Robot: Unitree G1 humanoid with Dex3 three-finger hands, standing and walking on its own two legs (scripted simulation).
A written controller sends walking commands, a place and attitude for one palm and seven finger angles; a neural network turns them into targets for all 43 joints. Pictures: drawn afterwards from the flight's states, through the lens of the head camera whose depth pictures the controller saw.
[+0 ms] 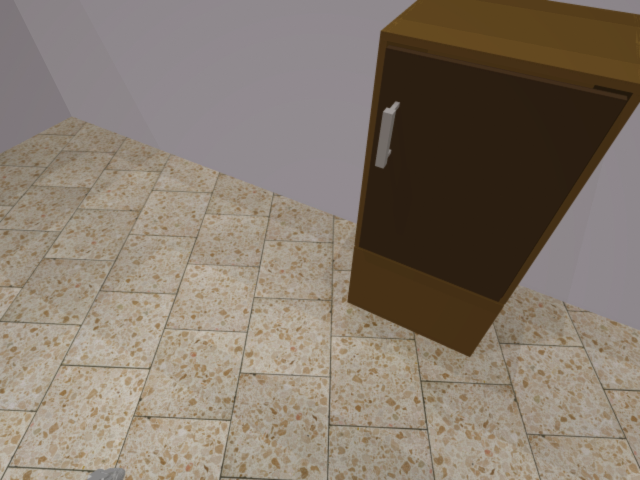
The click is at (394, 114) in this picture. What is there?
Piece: cupboard door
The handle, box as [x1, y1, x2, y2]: [375, 101, 399, 167]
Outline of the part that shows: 399,102 395,101 390,108 386,108 383,111 375,165 380,167 383,167 385,165 386,159 390,153 390,150 388,148 395,110 398,107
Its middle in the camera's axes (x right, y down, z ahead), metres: +0.15 -0.23 +0.86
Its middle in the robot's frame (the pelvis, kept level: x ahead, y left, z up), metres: +0.80 -0.11 +0.01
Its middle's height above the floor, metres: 0.78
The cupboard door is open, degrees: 0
